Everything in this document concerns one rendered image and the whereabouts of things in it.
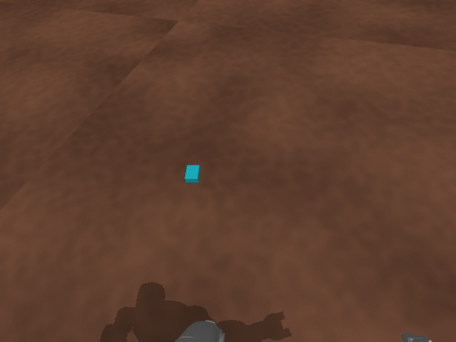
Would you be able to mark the small box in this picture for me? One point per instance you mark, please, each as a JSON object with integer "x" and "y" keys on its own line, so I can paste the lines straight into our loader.
{"x": 192, "y": 173}

